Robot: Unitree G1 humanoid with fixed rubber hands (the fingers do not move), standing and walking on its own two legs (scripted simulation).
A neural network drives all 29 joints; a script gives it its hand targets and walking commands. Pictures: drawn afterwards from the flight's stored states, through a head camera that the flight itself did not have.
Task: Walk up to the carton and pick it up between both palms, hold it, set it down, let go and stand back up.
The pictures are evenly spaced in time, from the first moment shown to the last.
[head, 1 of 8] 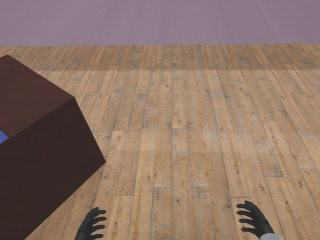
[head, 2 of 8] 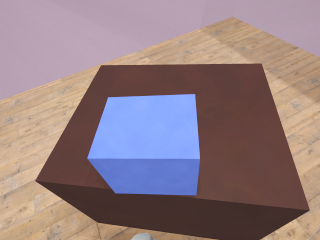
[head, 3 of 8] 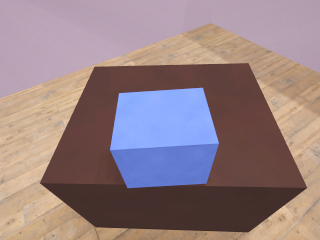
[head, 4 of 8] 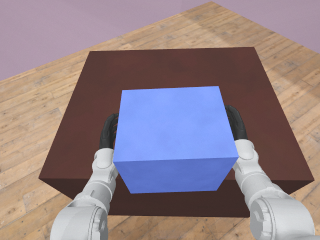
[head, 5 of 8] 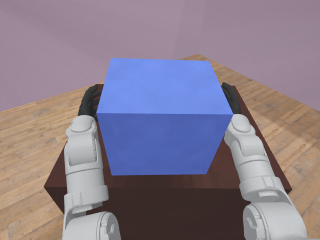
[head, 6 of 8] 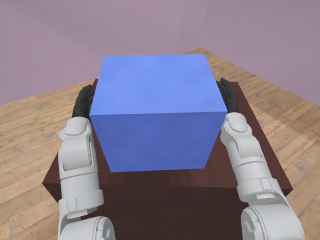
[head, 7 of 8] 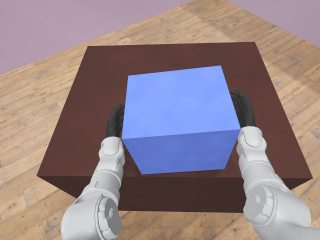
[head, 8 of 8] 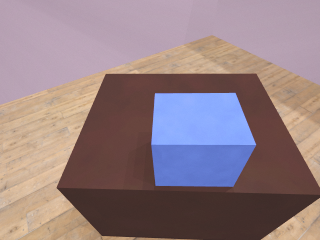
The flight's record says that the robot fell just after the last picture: no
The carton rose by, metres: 0.21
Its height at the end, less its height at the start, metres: +0.00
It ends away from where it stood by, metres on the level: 0.04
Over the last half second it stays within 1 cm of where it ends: yes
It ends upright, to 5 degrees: yes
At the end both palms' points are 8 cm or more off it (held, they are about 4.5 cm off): yes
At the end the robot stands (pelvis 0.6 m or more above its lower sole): yes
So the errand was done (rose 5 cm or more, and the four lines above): yes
